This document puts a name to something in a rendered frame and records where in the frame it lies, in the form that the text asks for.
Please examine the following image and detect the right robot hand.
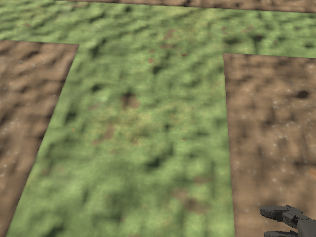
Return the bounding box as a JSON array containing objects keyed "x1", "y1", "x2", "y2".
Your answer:
[{"x1": 260, "y1": 204, "x2": 316, "y2": 237}]

